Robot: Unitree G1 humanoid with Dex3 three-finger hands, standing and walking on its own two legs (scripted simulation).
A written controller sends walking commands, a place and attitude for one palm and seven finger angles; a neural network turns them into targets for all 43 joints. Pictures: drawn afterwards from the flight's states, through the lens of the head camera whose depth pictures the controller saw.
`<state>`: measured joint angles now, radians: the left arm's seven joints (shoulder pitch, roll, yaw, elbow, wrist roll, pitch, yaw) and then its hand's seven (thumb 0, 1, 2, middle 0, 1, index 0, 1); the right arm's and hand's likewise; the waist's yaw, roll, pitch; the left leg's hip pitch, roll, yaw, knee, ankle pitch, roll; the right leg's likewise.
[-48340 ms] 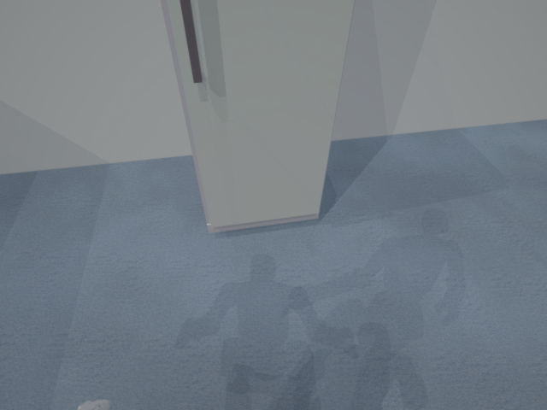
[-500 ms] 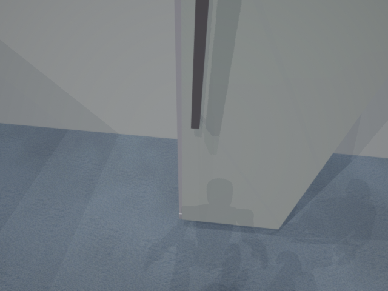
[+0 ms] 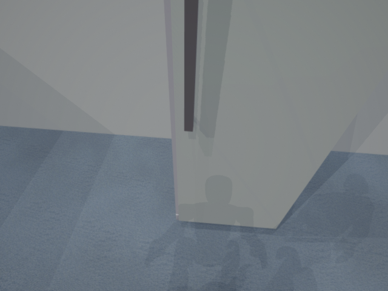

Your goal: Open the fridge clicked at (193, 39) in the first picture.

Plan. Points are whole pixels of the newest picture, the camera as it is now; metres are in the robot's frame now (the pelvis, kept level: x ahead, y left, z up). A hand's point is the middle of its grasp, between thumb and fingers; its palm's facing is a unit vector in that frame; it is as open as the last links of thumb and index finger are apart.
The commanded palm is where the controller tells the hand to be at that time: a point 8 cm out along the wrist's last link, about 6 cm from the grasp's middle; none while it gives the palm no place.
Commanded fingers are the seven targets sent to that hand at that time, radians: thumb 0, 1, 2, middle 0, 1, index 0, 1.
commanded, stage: look again from close up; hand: left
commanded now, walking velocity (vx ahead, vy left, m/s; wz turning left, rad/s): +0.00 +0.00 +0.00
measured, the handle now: (191, 39) +0.54 +0.04 +0.26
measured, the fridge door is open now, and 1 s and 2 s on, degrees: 0 0 0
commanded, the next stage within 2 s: shuffle to correct the standing spot in 1.14 s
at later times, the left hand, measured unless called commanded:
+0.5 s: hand out of the picture +0.05 +0.22 -0.17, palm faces -0.04 -0.96 -0.29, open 7.3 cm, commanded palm none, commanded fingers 0.00 0.90 0.90 -0.20 -0.30 -0.20 -0.30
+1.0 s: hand out of the picture +0.06 +0.21 -0.17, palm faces -0.04 -0.96 -0.29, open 7.3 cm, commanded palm none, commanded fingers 0.00 0.90 0.90 -0.20 -0.30 -0.20 -0.30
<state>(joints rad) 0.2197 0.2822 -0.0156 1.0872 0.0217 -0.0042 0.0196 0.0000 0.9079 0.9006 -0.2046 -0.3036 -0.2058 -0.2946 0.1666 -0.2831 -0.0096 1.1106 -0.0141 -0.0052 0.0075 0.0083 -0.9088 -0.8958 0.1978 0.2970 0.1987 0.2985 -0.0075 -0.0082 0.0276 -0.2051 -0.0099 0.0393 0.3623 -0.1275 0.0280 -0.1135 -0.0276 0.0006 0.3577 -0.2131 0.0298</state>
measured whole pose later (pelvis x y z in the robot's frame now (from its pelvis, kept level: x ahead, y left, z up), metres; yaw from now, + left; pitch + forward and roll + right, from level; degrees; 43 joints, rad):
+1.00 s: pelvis +0.02 -0.01 +0.00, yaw -1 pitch -1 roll +0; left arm 0.20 0.28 -0.01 1.10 0.02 -0.01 0.02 0.00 0.91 0.90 -0.20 -0.30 -0.21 -0.29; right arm 0.15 -0.28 0.00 1.13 -0.02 -0.01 0.00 0.01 -0.91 -0.90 0.20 0.30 0.20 0.30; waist 0.00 -0.01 0.03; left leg -0.17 0.00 0.05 0.34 -0.15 0.01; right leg -0.08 -0.02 0.01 0.33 -0.23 0.02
